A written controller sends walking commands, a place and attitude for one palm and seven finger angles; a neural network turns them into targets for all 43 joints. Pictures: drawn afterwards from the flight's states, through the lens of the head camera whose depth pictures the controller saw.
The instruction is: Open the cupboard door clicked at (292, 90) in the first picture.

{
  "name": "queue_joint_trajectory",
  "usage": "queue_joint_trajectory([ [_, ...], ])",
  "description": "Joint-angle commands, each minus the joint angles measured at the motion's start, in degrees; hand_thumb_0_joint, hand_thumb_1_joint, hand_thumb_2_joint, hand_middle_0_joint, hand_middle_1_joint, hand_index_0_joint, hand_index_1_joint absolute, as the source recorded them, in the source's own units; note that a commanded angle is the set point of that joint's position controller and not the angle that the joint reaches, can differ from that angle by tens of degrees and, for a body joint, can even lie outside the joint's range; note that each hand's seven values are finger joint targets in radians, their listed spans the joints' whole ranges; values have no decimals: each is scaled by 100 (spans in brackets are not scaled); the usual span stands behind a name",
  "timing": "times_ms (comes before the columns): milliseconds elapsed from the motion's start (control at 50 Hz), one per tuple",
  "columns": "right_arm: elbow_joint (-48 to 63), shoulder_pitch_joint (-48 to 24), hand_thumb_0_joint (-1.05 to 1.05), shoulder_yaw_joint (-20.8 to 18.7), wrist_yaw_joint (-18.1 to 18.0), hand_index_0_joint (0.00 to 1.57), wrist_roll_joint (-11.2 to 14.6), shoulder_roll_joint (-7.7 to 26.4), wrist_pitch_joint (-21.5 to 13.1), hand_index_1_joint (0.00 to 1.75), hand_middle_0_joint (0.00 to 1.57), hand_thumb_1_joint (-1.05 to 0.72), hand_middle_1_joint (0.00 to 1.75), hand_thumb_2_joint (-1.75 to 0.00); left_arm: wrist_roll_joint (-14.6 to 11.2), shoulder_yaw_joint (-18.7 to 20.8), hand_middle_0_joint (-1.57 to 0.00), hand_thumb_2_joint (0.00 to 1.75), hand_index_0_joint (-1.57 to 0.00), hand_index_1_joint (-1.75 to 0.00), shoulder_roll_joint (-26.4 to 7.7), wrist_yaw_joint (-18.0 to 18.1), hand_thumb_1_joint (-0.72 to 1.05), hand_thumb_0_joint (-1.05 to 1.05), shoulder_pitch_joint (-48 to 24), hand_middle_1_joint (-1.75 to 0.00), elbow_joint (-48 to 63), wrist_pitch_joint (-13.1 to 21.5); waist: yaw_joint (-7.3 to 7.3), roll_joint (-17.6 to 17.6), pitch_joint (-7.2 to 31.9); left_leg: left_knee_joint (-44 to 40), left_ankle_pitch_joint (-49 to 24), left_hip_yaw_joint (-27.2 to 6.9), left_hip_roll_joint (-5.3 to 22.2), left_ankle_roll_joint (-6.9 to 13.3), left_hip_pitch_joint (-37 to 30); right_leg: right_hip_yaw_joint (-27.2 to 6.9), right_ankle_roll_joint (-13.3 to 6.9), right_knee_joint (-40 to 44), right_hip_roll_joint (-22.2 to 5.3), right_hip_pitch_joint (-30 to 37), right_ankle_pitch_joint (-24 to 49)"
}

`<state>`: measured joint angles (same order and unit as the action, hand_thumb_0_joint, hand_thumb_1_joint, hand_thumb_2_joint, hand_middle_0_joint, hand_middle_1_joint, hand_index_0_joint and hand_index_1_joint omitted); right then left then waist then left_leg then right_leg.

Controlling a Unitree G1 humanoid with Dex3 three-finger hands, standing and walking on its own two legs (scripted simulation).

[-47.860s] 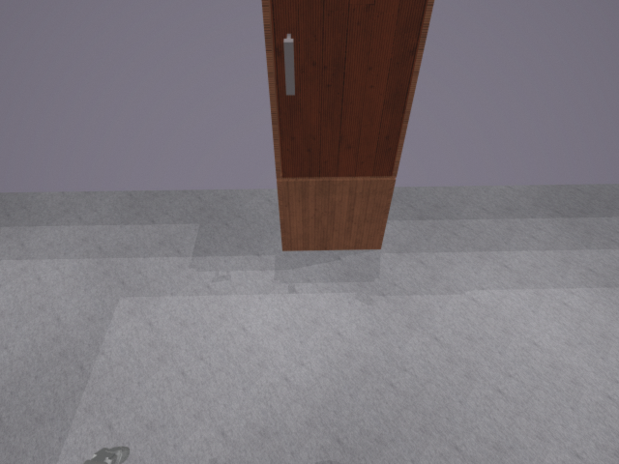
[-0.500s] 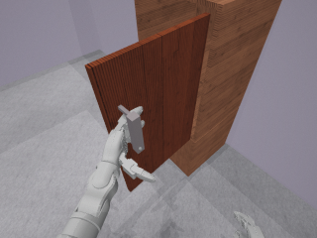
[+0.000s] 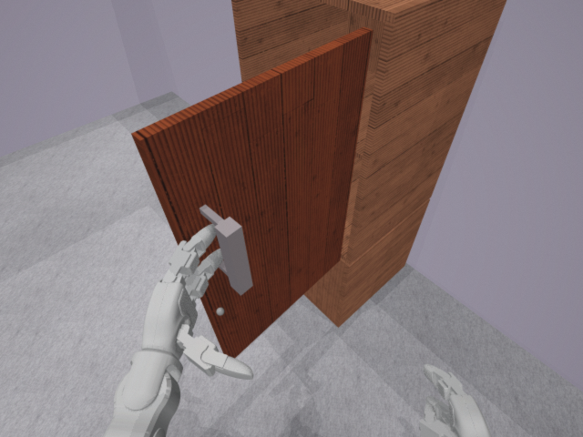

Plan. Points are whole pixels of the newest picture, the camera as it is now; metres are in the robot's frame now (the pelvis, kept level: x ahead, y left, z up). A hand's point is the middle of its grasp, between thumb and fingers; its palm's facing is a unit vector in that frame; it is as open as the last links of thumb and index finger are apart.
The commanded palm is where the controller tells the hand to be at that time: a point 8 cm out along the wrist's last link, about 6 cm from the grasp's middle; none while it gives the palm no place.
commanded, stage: slide the hand sideways off the handle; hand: left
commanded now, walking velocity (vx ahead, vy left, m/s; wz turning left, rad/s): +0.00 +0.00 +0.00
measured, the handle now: (225, 250) +0.35 +0.12 +0.08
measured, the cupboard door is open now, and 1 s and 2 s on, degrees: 94 93 93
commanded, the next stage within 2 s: draw the hand back to the body in 0.46 s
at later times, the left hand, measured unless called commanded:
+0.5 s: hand (170, 350) +0.21 +0.16 +0.07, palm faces +0.00 -1.00 -0.04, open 16.3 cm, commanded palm +0.19 +0.21 +0.08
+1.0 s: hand (125, 344) +0.20 +0.19 +0.11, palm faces +0.01 -1.00 -0.06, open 16.3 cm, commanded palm +0.17 +0.25 +0.12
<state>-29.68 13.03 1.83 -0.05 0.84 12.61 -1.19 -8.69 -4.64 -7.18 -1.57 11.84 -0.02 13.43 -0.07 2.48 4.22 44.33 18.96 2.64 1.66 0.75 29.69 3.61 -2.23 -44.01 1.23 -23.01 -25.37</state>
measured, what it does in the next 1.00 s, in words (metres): stands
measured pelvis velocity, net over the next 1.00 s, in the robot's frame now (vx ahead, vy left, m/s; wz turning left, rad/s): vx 0.01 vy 0.01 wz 0.03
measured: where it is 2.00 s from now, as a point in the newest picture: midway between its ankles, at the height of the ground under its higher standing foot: outside the picture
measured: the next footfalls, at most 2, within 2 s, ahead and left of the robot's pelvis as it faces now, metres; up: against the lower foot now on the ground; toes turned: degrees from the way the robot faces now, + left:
none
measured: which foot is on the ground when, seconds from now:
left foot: down 0.00-1.00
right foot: down 0.00-1.00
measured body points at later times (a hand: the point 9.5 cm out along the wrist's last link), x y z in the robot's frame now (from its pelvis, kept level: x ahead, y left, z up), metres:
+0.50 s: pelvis +0.01 -0.01 -0.01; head +0.03 -0.03 +0.44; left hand +0.20 +0.21 +0.08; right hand +0.20 -0.24 -0.09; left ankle +0.04 +0.11 -0.71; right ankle -0.03 -0.09 -0.71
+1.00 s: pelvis +0.01 +0.01 +0.00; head +0.00 +0.00 +0.45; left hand +0.19 +0.25 +0.12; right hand +0.20 -0.21 -0.07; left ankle +0.04 +0.11 -0.71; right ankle -0.03 -0.09 -0.71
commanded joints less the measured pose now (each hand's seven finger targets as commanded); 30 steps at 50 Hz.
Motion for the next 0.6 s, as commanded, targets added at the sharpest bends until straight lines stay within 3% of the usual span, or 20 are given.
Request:
queue_joint_trajectory([
  [0, 990, -520, 0, -247, -60, 20, 24, 587, -367, 30, 20, -90, 30, -90, -103, 582, -15, 30, -15, -30, -524, -94, -50, 0, -435, -30, 1617, 432, -17, -396, 939, -419, -964, -279, -178, 97, -975, -232, 162, 710, 19, -166, 2007],
  [100, 1073, -473, 0, -262, -92, 20, 40, 580, -434, 30, 20, -90, 30, -90, -223, 682, -15, 30, -15, -30, -581, -363, -50, 0, 274, -30, 1966, 495, -22, -272, 919, -271, -1101, -276, -211, 102, -901, -276, 209, 623, -18, -149, 2406],
  [120, 1059, -427, 0, -261, -111, 20, 41, 602, -437, 30, 20, -90, 30, -90, -262, 748, -15, 30, -15, -30, -644, -417, -50, 0, 346, -30, 1994, 500, 19, -411, 905, -238, -1125, -293, -213, 114, -867, -284, 222, 634, -17, -112, 2454],
  [200, 1049, -417, 0, -266, -171, 20, 50, 621, -510, 30, 20, -90, 30, -90, -364, 878, -15, 30, -15, -30, -762, -619, -50, 0, 436, -30, 2066, 542, 66, -299, 830, -132, -1019, -321, -226, 98, -759, -320, 262, 583, -50, -280, 2453],
  [300, 1082, -347, 0, -288, -222, 20, 64, 659, -579, 30, 20, -90, 30, -90, -571, 1143, -15, 30, -15, -30, -905, -892, -50, 0, 996, -30, 2146, 595, 19, -523, 1000, -4, -1061, -338, -253, 92, -575, -430, 358, 529, -134, -91, 2852],
  [360, 1047, -345, 0, -285, -265, 20, 74, 699, -602, 30, 20, -90, 30, -90, -659, 1317, -15, 30, -15, -30, -1071, -1047, -50, 0, 870, -30, 2099, 613, 73, -535, 867, 84, -913, -365, -259, 86, -371, -569, 407, 572, -191, -150, 2726],
  [400, 1044, -340, 0, -293, -290, 20, 80, 697, -628, 30, 20, -90, 30, -90, -746, 1471, -15, 30, -15, -30, -1137, -1146, -50, 0, 1109, -30, 2049, 633, 21, -461, 837, 104, -911, -383, -253, 78, -334, -551, 388, 546, -182, -184, 2662],
  [460, 1068, -360, 0, -269, -304, 20, 100, 702, -727, 30, 20, -90, 30, -90, -797, 1148, -15, 30, -15, -30, -950, -1244, -50, 0, 757, -30, 2263, 685, 117, -197, 793, 139, -828, -410, -249, 93, -411, -526, 359, 562, -155, -424, 2298],
  [540, 1021, -326, 0, -286, -339, 20, 103, 742, -858, 30, 20, -90, 30, -90, -810, 1118, -15, 30, -15, -30, -984, -1222, -50, 0, 604, -30, 2182, 708, 139, -335, 767, 148, -663, -474, -220, 99, -376, -487, 312, 574, -116, -612, 1778],
  [580, 1046, -326, 0, -287, -347, 20, 113, 741, -877, 30, 20, -90, 30, -90, -786, 1287, -15, 30, -15, -30, -1145, -1157, -50, 0, 704, -30, 2278, 649, 28, -237, 930, 57, -698, -476, -211, 104, -451, -428, 264, 554, -89, -509, 1662],
])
